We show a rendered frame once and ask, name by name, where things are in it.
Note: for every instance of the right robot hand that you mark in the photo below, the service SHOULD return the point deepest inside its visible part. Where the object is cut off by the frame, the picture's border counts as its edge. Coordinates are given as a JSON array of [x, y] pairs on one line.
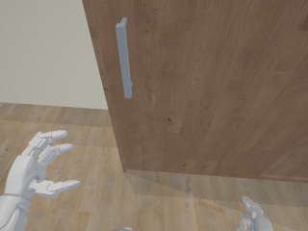
[[256, 220]]

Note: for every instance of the left robot forearm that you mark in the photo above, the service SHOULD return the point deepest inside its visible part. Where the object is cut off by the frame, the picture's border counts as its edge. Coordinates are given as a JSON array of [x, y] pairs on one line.
[[13, 212]]

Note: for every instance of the wardrobe door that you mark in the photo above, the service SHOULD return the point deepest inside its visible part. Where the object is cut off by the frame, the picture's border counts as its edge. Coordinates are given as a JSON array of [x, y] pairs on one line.
[[219, 87], [294, 162]]

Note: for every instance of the left robot hand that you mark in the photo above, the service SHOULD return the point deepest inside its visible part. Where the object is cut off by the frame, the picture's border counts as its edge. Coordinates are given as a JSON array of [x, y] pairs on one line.
[[21, 178]]

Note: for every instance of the handle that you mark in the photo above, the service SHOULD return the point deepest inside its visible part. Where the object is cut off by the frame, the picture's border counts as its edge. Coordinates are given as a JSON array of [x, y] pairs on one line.
[[122, 45]]

